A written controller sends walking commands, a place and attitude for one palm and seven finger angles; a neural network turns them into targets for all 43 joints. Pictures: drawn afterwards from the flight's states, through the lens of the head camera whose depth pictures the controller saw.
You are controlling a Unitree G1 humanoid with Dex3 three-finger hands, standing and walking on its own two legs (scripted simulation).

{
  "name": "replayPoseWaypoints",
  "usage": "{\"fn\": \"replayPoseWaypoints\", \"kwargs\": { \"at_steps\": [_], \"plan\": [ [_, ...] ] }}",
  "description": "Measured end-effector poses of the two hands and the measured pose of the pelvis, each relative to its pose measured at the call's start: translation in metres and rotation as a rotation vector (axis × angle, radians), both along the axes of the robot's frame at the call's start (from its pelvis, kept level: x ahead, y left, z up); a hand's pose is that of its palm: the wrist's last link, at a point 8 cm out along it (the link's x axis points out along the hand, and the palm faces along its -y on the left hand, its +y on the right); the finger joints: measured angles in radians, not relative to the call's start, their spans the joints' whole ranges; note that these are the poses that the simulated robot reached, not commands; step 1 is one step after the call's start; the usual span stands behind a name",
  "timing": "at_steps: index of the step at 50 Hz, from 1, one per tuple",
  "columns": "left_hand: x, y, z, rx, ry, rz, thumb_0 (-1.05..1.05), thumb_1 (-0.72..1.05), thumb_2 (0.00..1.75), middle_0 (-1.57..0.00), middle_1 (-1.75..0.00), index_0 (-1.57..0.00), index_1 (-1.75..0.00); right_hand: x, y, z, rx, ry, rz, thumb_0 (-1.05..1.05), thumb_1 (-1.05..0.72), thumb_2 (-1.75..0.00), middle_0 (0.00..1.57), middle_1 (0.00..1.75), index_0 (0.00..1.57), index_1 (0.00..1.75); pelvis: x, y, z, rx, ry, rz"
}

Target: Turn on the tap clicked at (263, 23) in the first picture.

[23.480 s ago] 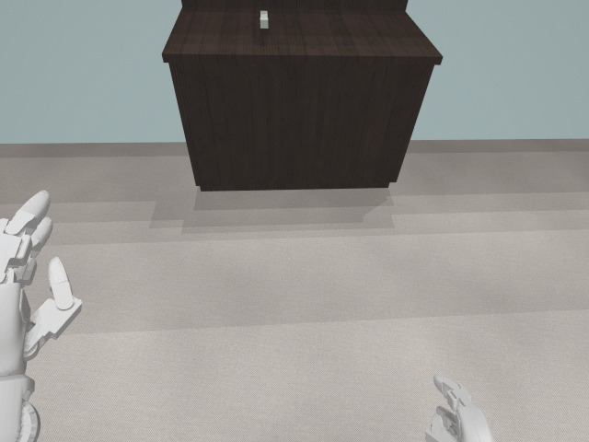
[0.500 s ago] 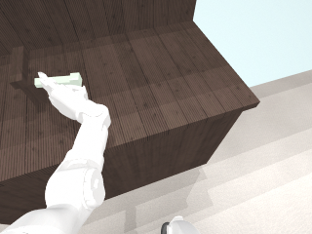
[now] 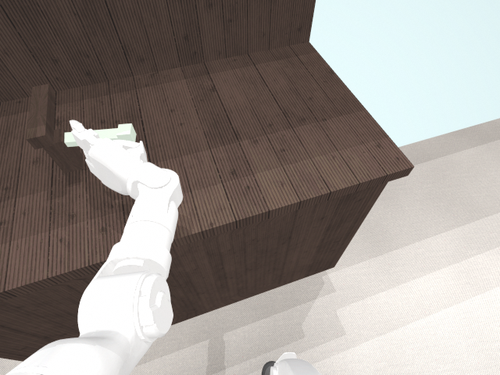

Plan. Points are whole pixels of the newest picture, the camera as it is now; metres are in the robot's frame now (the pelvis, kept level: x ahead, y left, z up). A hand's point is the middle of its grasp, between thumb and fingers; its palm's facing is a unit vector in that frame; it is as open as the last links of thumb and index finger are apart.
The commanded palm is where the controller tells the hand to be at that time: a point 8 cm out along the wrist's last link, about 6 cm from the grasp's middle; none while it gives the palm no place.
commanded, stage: lift the hand up off the lever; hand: left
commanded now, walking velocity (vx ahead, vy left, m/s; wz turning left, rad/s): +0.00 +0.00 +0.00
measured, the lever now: (126, 134) +0.53 +0.21 +0.06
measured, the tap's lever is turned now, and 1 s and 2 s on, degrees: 78 78 78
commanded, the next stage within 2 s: draw the hand back beside the body in 1.32 s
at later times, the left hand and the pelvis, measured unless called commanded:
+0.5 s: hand (133, 146) +0.45 +0.17 +0.11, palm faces +0.79 -0.60 -0.14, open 7.8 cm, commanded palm +0.40 +0.19 +0.12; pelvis -0.01 +0.00 +0.01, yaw +0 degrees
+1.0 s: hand (131, 137) +0.46 +0.17 +0.13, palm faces +0.79 -0.59 -0.16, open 7.8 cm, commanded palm +0.40 +0.19 +0.14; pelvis +0.00 +0.00 +0.02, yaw +0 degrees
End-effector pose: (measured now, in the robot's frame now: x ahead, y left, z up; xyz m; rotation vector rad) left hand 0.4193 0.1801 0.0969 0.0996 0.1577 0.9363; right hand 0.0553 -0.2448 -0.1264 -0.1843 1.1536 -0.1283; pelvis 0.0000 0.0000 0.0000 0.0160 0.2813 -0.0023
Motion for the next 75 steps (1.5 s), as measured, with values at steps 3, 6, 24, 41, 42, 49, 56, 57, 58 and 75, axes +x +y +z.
{"fn": "replayPoseWaypoints", "kwargs": {
  "at_steps": [3, 6, 24, 41, 42, 49, 56, 57, 58, 75],
  "plan": [
    [-0.002, 0.002, 0.004, 0.002, -0.012, 0.009, 0.02, 0.90, 0.90, -0.15, -0.15, -0.15, -0.15, -0.001, -0.002, 0.001, -0.002, -0.004, -0.007, 0.01, -0.90, -0.90, 0.20, 0.30, 0.20, 0.30, -0.001, -0.001, 0.001, 0.001, -0.005, -0.003],
    [-0.005, 0.004, 0.009, 0.010, -0.021, 0.008, 0.02, 0.90, 0.90, -0.15, -0.15, -0.15, -0.15, -0.002, -0.004, 0.003, -0.004, -0.008, -0.011, 0.01, -0.90, -0.90, 0.20, 0.30, 0.20, 0.30, -0.001, -0.002, 0.003, 0.002, -0.013, -0.005],
    [-0.021, 0.003, 0.023, -0.004, -0.023, -0.014, 0.02, 0.90, 0.90, -0.15, -0.15, -0.15, -0.15, 0.017, -0.006, 0.014, -0.023, -0.072, 0.003, 0.01, -0.90, -0.90, 0.20, 0.30, 0.20, 0.30, -0.007, -0.001, 0.010, 0.003, -0.064, 0.004],
    [-0.013, -0.004, 0.035, 0.007, -0.004, -0.015, 0.02, 0.90, 0.90, -0.15, -0.15, -0.15, -0.15, 0.015, 0.001, 0.011, 0.006, -0.049, -0.005, 0.01, -0.90, -0.90, 0.20, 0.30, 0.20, 0.30, -0.002, -0.001, 0.013, 0.006, -0.067, -0.005],
    [-0.013, -0.003, 0.035, 0.002, -0.002, -0.013, 0.02, 0.90, 0.90, -0.15, -0.15, -0.15, -0.15, 0.015, 0.001, 0.011, 0.005, -0.046, -0.008, 0.01, -0.90, -0.90, 0.20, 0.30, 0.20, 0.30, -0.002, -0.001, 0.014, 0.006, -0.068, -0.006],
    [-0.015, 0.000, 0.039, 0.005, -0.002, -0.004, 0.02, 0.90, 0.90, -0.15, -0.15, -0.15, -0.15, 0.018, -0.005, 0.015, -0.009, -0.047, -0.018, 0.01, -0.90, -0.90, 0.20, 0.30, 0.20, 0.30, 0.002, -0.002, 0.017, 0.006, -0.079, -0.009],
    [-0.019, -0.001, 0.046, 0.006, -0.008, -0.018, 0.02, 0.90, 0.90, -0.15, -0.15, -0.15, -0.15, 0.030, -0.007, 0.020, -0.017, -0.071, -0.011, 0.01, -0.90, -0.90, 0.20, 0.30, 0.20, 0.30, 0.005, -0.003, 0.020, 0.004, -0.099, -0.004],
    [-0.020, -0.001, 0.046, 0.002, -0.003, -0.018, 0.02, 0.90, 0.90, -0.15, -0.15, -0.15, -0.15, 0.033, -0.007, 0.020, -0.018, -0.076, -0.010, 0.01, -0.90, -0.90, 0.20, 0.30, 0.20, 0.30, 0.005, -0.003, 0.020, 0.004, -0.101, -0.004],
    [-0.020, -0.001, 0.046, -0.001, 0.002, -0.017, 0.02, 0.90, 0.90, -0.15, -0.15, -0.15, -0.15, 0.035, -0.007, 0.021, -0.018, -0.081, -0.009, 0.01, -0.90, -0.90, 0.20, 0.30, 0.20, 0.30, 0.005, -0.003, 0.020, 0.004, -0.103, -0.003],
    [-0.016, 0.005, 0.050, 0.051, 0.000, -0.165, 0.02, 0.90, 0.90, -0.15, -0.15, -0.15, -0.15, 0.055, 0.002, 0.027, -0.013, -0.108, -0.018, 0.01, -0.90, -0.90, 0.20, 0.30, 0.20, 0.30, 0.010, -0.001, 0.023, 0.004, -0.122, -0.012]
  ]
}}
